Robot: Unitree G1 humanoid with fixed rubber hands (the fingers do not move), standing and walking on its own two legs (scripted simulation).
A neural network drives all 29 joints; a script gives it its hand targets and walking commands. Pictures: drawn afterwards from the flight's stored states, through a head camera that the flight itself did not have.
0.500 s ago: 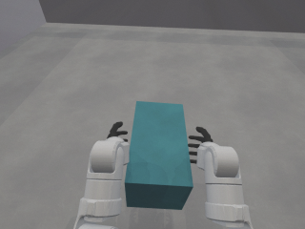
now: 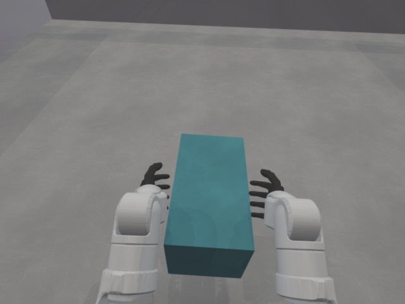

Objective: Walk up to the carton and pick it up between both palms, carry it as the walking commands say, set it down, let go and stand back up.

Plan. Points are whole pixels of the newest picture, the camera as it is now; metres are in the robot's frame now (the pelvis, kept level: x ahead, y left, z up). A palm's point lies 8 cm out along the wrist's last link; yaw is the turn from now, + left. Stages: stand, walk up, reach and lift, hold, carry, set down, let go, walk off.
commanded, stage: carry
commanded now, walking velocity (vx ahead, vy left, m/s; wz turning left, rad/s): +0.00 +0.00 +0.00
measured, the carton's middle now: (208, 200) +0.36 +0.01 +0.00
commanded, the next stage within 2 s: none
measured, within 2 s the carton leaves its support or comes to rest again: neither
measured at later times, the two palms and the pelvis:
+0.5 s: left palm (155, 182) +0.34 +0.12 +0.07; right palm (273, 192) +0.34 -0.12 +0.07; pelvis +0.05 +0.01 +0.00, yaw -1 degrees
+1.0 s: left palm (152, 181) +0.36 +0.13 +0.06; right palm (266, 186) +0.36 -0.11 +0.06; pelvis +0.06 +0.01 +0.00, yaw +0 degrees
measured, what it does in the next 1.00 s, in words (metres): shifts its weight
